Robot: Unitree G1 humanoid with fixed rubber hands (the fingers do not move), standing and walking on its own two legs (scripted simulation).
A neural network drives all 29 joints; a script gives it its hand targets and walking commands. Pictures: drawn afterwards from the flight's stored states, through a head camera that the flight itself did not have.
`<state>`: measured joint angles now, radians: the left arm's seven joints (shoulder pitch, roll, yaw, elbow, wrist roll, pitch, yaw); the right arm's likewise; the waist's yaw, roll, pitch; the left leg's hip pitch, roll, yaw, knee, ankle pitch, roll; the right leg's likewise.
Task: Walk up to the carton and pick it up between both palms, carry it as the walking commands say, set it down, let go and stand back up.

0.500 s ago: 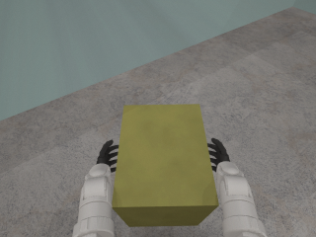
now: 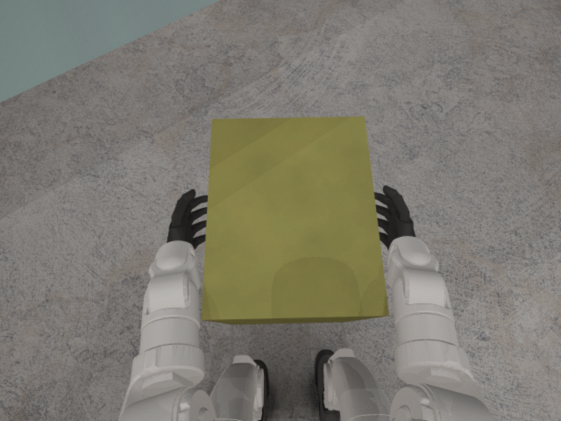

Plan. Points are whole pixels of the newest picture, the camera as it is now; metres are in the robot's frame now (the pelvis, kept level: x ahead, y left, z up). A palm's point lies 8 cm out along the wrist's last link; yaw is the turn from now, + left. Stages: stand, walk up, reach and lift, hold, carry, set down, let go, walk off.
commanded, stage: set down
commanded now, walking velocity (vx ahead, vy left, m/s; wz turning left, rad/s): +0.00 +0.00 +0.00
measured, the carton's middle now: (288, 235) +0.40 +0.00 -0.14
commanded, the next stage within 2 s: none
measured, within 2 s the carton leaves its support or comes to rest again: neither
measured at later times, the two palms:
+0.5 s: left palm (199, 237) +0.40 +0.16 -0.13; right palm (382, 233) +0.40 -0.16 -0.13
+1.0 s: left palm (210, 233) +0.44 +0.16 -0.22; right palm (367, 233) +0.43 -0.16 -0.22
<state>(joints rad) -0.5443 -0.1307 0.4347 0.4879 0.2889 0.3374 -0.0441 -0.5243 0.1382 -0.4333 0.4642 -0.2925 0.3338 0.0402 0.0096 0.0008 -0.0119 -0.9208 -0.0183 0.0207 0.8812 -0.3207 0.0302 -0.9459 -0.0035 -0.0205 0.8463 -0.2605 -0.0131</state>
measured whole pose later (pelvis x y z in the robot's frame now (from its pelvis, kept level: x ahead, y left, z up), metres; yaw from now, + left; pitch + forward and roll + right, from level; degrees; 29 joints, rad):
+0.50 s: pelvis -0.01 -0.01 -0.07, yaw +0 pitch +35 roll +1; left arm -0.72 -0.08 0.48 0.52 0.28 0.34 -0.06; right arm -0.70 0.13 -0.48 0.46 -0.29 0.36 0.03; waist 0.01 -0.01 -0.13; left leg -1.39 -0.01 0.03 1.19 -0.41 0.02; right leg -1.43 0.00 -0.01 1.17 -0.34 -0.02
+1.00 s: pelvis -0.03 +0.00 -0.14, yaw +0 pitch +44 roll +0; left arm -0.91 -0.01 0.46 0.59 0.24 0.36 -0.02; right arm -0.87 0.07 -0.50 0.50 -0.25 0.38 0.00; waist 0.01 0.00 -0.16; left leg -1.76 -0.02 0.03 1.48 -0.48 0.03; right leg -1.80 0.00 -0.01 1.45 -0.41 -0.01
